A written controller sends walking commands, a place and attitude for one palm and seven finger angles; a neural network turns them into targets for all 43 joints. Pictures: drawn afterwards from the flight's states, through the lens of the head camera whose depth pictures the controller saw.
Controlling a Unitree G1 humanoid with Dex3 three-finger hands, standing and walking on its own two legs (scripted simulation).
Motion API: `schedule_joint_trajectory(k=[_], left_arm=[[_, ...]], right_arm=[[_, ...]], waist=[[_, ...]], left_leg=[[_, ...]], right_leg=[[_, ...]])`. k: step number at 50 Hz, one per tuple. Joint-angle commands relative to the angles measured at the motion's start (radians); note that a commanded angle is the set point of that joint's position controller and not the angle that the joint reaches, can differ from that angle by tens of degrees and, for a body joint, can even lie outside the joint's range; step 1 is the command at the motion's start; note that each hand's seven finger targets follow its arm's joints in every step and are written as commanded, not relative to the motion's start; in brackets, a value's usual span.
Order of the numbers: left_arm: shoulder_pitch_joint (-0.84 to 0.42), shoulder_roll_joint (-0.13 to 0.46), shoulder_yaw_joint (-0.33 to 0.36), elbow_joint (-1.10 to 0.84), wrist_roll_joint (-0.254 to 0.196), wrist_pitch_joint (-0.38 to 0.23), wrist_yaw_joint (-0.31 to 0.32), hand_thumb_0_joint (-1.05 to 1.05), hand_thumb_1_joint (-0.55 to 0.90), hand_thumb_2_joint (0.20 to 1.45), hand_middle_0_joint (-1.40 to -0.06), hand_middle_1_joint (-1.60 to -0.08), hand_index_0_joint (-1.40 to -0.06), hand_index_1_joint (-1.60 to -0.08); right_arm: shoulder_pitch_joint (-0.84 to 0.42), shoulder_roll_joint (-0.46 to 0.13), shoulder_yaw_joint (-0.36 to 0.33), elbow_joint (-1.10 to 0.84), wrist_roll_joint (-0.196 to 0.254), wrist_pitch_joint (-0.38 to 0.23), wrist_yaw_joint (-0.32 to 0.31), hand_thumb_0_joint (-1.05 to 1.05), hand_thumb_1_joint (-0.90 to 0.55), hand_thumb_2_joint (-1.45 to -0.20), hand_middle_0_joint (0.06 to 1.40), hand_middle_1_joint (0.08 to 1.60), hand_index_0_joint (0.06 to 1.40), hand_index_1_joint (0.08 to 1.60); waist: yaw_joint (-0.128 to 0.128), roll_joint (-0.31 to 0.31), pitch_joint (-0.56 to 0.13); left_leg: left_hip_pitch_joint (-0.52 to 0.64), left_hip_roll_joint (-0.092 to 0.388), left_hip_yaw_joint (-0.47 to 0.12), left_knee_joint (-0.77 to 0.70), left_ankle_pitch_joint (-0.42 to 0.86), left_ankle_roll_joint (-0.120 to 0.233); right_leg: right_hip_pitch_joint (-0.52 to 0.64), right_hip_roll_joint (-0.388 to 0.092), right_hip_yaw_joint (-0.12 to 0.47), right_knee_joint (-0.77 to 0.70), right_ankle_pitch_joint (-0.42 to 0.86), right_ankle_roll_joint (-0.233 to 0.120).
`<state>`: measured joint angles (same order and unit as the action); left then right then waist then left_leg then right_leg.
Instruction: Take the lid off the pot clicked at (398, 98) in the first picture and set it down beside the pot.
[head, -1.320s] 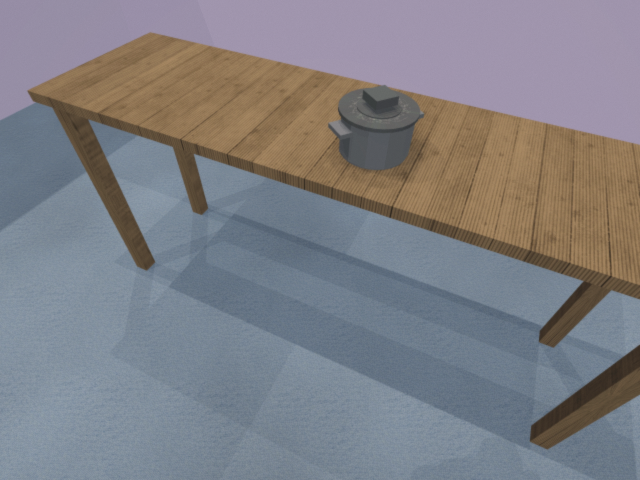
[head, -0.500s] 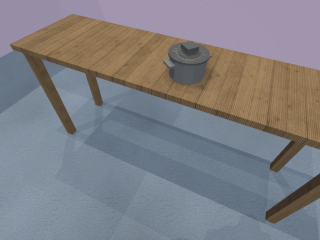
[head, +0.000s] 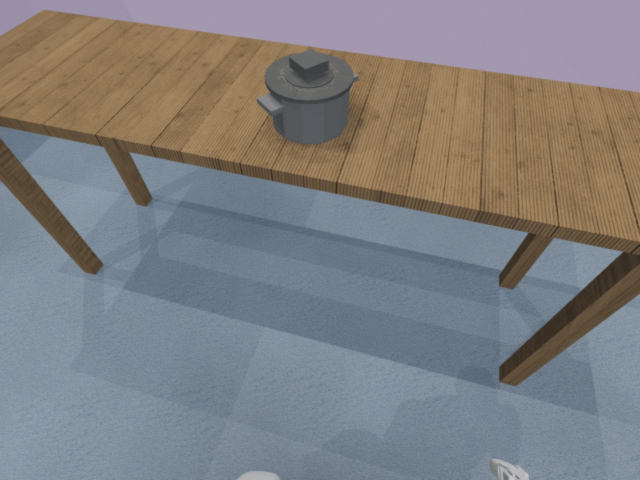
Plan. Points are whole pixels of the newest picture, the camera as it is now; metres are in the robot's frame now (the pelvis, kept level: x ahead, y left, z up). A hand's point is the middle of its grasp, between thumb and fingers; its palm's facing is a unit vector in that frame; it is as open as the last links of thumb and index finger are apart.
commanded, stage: turn to face it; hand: left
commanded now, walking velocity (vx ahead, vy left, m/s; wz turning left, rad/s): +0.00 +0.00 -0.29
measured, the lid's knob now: (308, 63) +0.76 +0.10 +0.10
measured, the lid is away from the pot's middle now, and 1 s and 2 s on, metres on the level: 0.00 0.00 0.00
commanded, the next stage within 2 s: take the last steps up to it in 0.18 s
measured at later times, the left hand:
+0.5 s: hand out of the picture +0.12 +0.18 -0.17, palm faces -0.15 -0.96 -0.23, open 7.3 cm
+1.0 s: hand (195, 408) +0.23 +0.23 -0.18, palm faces -0.08 -0.98 -0.19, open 7.3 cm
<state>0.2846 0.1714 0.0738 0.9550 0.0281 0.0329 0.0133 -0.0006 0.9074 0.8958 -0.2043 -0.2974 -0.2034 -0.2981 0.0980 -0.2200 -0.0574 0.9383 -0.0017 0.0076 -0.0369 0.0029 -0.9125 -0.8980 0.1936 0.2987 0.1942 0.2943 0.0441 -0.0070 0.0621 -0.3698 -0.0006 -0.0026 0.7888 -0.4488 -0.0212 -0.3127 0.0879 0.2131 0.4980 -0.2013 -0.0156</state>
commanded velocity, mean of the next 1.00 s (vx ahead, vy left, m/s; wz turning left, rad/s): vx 0.18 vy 0.05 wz -0.05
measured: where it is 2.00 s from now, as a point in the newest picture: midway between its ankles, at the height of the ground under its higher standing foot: (309, 476)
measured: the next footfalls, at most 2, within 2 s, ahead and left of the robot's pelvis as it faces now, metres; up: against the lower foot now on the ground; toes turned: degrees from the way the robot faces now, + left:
left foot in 0.08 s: +0.03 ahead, +0.13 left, +0.00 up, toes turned -3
right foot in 0.44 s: +0.02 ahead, -0.12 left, +0.00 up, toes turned -10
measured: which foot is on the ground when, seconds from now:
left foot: up 0.00-0.06, down 0.08-0.44, up 0.46-0.78, down 0.80-1.00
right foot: down 0.00-0.08, up 0.10-0.42, down 0.44-0.80, up 0.82-1.00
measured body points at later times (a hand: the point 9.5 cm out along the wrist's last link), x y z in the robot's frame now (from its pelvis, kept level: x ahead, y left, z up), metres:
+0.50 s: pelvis +0.02 +0.00 -0.01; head +0.05 -0.02 +0.44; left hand +0.13 +0.23 -0.15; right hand -0.04 -0.23 -0.17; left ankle +0.00 +0.13 -0.71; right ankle -0.01 -0.11 -0.74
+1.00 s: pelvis +0.17 +0.04 +0.00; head +0.19 +0.05 +0.45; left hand +0.23 +0.28 -0.16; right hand +0.17 -0.19 -0.15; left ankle +0.22 +0.13 -0.74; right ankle +0.13 -0.07 -0.67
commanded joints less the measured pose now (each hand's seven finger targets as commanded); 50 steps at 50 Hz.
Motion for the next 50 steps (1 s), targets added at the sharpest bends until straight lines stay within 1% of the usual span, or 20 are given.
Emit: schedule_joint_trajectory(k=[1,3,4,5,9,14,19,20,22,23,29,35,38,39,40,41,42,44,47,50], left_arm=[[-0.001,0.203,0.052,-0.085,-0.009,-0.010,0.013,0.000,0.900,0.900,-0.200,-0.300,-0.200,-0.300],[-0.014,0.160,0.041,-0.103,-0.016,-0.008,0.010,0.000,0.900,0.900,-0.200,-0.300,-0.200,-0.300],[0.003,0.115,0.031,-0.119,-0.017,-0.007,0.001,0.000,0.900,0.900,-0.200,-0.300,-0.200,-0.300],[-0.033,0.125,0.030,-0.132,-0.009,-0.012,0.001,0.000,0.900,0.900,-0.200,-0.300,-0.200,-0.300],[-0.012,0.144,0.032,-0.089,-0.006,-0.002,-0.019,0.000,0.900,0.900,-0.200,-0.300,-0.200,-0.300],[-0.078,0.106,0.005,-0.105,-0.014,0.001,-0.023,0.000,0.900,0.900,-0.200,-0.300,-0.200,-0.300],[-0.044,0.088,-0.006,-0.083,-0.008,-0.032,-0.035,0.000,0.900,0.900,-0.200,-0.300,-0.200,-0.300],[0.020,0.103,0.001,-0.054,-0.006,-0.040,-0.032,0.000,0.900,0.900,-0.200,-0.300,-0.200,-0.300],[0.210,0.271,0.035,0.000,-0.006,-0.056,-0.007,0.000,0.900,0.900,-0.200,-0.300,-0.200,-0.300],[0.224,0.250,0.031,0.013,-0.015,-0.057,0.002,0.000,0.900,0.900,-0.200,-0.300,-0.200,-0.300],[0.071,0.150,0.014,0.002,-0.007,-0.097,0.009,0.000,0.900,0.900,-0.200,-0.300,-0.200,-0.300],[0.083,0.188,0.024,0.039,0.000,-0.099,0.005,0.000,0.900,0.900,-0.200,-0.300,-0.200,-0.300],[0.072,0.166,0.025,0.054,-0.004,-0.089,0.002,0.000,0.900,0.900,-0.200,-0.300,-0.200,-0.300],[0.091,0.133,0.016,0.053,-0.004,-0.084,-0.002,0.000,0.900,0.900,-0.200,-0.300,-0.200,-0.300],[0.123,0.074,0.011,0.040,-0.017,-0.076,-0.006,0.000,0.900,0.900,-0.200,-0.300,-0.200,-0.300],[0.081,0.058,0.000,0.009,-0.014,-0.077,-0.004,0.000,0.900,0.900,-0.200,-0.300,-0.200,-0.300],[0.044,0.053,-0.002,-0.007,-0.012,-0.081,-0.003,0.000,0.900,0.900,-0.200,-0.300,-0.200,-0.300],[0.013,0.053,-0.001,0.010,-0.006,-0.080,-0.009,0.000,0.900,0.900,-0.200,-0.300,-0.200,-0.300],[0.074,0.034,-0.007,0.034,-0.002,-0.056,-0.019,0.000,0.900,0.900,-0.200,-0.300,-0.200,-0.300],[0.071,0.026,-0.009,0.014,-0.005,-0.040,-0.019,0.000,0.900,0.900,-0.200,-0.300,-0.200,-0.300]], right_arm=[[0.111,-0.055,-0.012,-0.050,0.004,-0.020,-0.007,0.000,-0.900,-0.900,0.200,0.300,0.200,0.300],[0.166,-0.104,-0.017,-0.038,0.001,-0.034,-0.013,0.000,-0.900,-0.900,0.200,0.300,0.200,0.300],[0.158,-0.188,-0.036,-0.058,-0.010,-0.033,-0.010,0.000,-0.900,-0.900,0.200,0.300,0.200,0.300],[0.159,-0.208,-0.038,-0.074,-0.021,-0.023,-0.005,0.000,-0.900,-0.900,0.200,0.300,0.200,0.300],[0.068,-0.109,0.001,-0.089,-0.026,-0.027,-0.007,0.000,-0.900,-0.900,0.200,0.300,0.200,0.300],[0.158,-0.117,-0.001,-0.045,-0.028,-0.029,-0.008,0.000,-0.900,-0.900,0.200,0.300,0.200,0.300],[0.245,-0.141,-0.012,0.016,-0.029,-0.031,0.009,0.000,-0.900,-0.900,0.200,0.300,0.200,0.300],[0.234,-0.120,-0.006,0.028,-0.026,-0.032,0.013,0.000,-0.900,-0.900,0.200,0.300,0.200,0.300],[0.144,-0.040,0.014,-0.030,-0.014,-0.040,0.028,0.000,-0.900,-0.900,0.200,0.300,0.200,0.300],[0.089,-0.089,0.001,-0.039,-0.029,-0.039,0.031,0.000,-0.900,-0.900,0.200,0.300,0.200,0.300],[0.168,-0.026,-0.004,0.031,-0.020,-0.040,0.055,0.000,-0.900,-0.900,0.200,0.300,0.200,0.300],[0.149,-0.002,-0.004,0.013,-0.010,-0.051,0.069,0.000,-0.900,-0.900,0.200,0.300,0.200,0.300],[0.293,-0.027,-0.010,0.061,-0.016,-0.069,0.054,0.000,-0.900,-0.900,0.200,0.300,0.200,0.300],[0.404,-0.084,-0.023,0.093,-0.022,-0.074,0.043,0.000,-0.900,-0.900,0.200,0.300,0.200,0.300],[0.489,-0.191,-0.048,0.104,-0.041,-0.079,0.030,0.000,-0.900,-0.900,0.200,0.300,0.200,0.300],[0.529,-0.213,-0.044,0.106,-0.034,-0.065,0.021,0.000,-0.900,-0.900,0.200,0.300,0.200,0.300],[0.467,-0.193,-0.038,0.088,-0.034,-0.056,0.018,0.000,-0.900,-0.900,0.200,0.300,0.200,0.300],[0.328,-0.090,-0.006,0.056,-0.029,-0.068,0.017,0.000,-0.900,-0.900,0.200,0.300,0.200,0.300],[0.238,-0.048,0.013,0.045,-0.023,-0.083,0.012,0.000,-0.900,-0.900,0.200,0.300,0.200,0.300],[0.202,-0.063,0.004,0.036,-0.022,-0.079,0.013,0.000,-0.900,-0.900,0.200,0.300,0.200,0.300]], waist=[[-0.054,-0.151,-0.125],[-0.081,-0.026,-0.141],[-0.071,0.218,-0.121],[-0.078,0.261,-0.055],[-0.021,0.155,-0.002],[-0.059,0.163,-0.035],[-0.057,0.130,-0.077],[-0.017,0.060,-0.081],[0.079,-0.330,-0.053],[0.077,-0.180,0.013],[-0.033,-0.126,0.024],[-0.039,-0.137,0.037],[-0.101,-0.079,-0.007],[-0.139,0.034,-0.058],[-0.152,0.322,-0.116],[-0.156,0.366,-0.118],[-0.138,0.239,-0.058],[-0.084,0.138,-0.011],[-0.026,0.118,-0.032],[-0.011,0.120,-0.035]], left_leg=[[0.133,-0.019,-0.004,-0.248,0.132,0.003],[0.349,0.086,-0.090,-0.439,0.219,0.033],[0.399,0.295,-0.332,-0.515,0.231,0.096],[0.312,0.420,-0.430,-0.550,0.300,0.190],[0.148,0.266,-0.170,-0.522,0.422,0.182],[0.252,0.246,-0.057,-0.466,0.653,0.179],[0.162,0.232,-0.075,-0.422,0.222,0.158],[0.063,0.184,-0.041,-0.336,0.090,0.120],[-0.351,0.011,0.127,0.103,-0.199,0.025],[-0.387,0.060,0.012,0.232,-0.145,0.032],[-0.249,0.099,0.052,0.190,0.125,-0.003],[-0.080,0.072,0.090,-0.064,0.185,0.007],[0.184,0.017,0.127,-0.258,0.254,0.021],[0.326,0.048,0.072,-0.289,0.230,0.037],[0.439,0.300,-0.281,-0.404,0.224,0.120],[0.425,0.402,-0.482,-0.546,0.217,0.206],[0.369,0.421,-0.475,-0.555,0.193,0.256],[0.171,0.345,-0.354,-0.577,0.170,0.230],[0.087,0.257,-0.132,-0.600,0.271,0.182],[0.065,0.245,-0.068,-0.620,0.264,0.197]], right_leg=[[0.079,-0.203,0.257,-0.097,0.296,-0.125],[-0.078,-0.103,0.162,0.020,0.137,-0.058],[-0.249,0.007,0.011,0.177,-0.175,-0.009],[-0.307,-0.004,-0.100,0.373,-0.353,0.026],[-0.251,-0.082,-0.119,0.621,-0.180,0.044],[-0.183,-0.112,-0.203,0.391,-0.203,0.055],[0.104,-0.078,-0.288,0.032,-0.163,0.012],[0.240,-0.086,-0.265,-0.071,-0.121,-0.002],[0.448,-0.481,0.315,-0.318,-0.313,-0.177],[0.368,-0.509,0.314,-0.342,-0.341,-0.225],[0.221,-0.373,-0.039,-0.291,0.073,-0.176],[0.151,-0.371,-0.110,-0.261,0.060,-0.135],[0.092,-0.297,-0.192,-0.057,0.089,-0.086],[0.033,-0.241,-0.231,0.146,0.080,-0.064],[-0.152,-0.114,-0.329,0.443,-0.236,-0.015],[-0.261,-0.075,-0.268,0.664,-0.418,-0.013],[-0.321,-0.135,-0.219,0.778,-0.383,-0.026],[-0.301,-0.185,-0.202,0.819,-0.247,-0.024],[-0.191,-0.210,-0.228,0.658,-0.137,0.005],[-0.127,-0.207,-0.259,0.461,-0.144,0.014]])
